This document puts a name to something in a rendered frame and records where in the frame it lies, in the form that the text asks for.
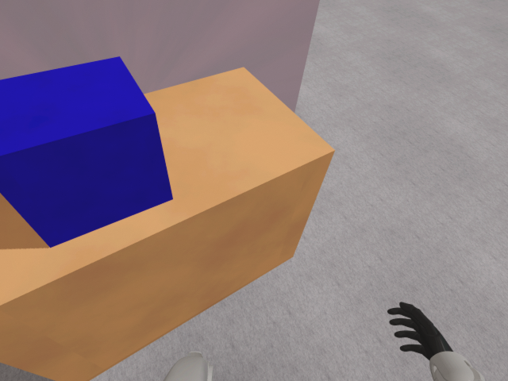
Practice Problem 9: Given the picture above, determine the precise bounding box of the right robot hand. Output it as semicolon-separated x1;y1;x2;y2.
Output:
387;302;453;360

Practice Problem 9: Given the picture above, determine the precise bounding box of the carton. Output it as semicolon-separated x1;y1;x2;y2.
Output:
0;56;173;248

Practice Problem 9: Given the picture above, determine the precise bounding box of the robot left shin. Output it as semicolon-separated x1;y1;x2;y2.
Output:
187;352;204;359

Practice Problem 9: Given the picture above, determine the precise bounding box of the pedestal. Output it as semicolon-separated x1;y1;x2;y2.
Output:
0;67;335;381

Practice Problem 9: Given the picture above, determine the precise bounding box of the robot right forearm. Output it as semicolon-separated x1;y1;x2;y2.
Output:
429;351;485;381

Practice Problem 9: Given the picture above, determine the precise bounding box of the robot left thigh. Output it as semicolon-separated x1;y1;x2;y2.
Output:
164;356;214;381

